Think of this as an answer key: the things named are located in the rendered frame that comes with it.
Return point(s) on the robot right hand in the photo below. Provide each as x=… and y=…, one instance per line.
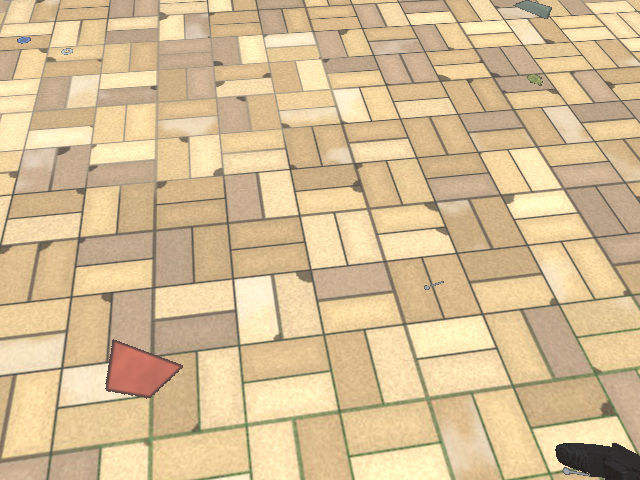
x=611, y=463

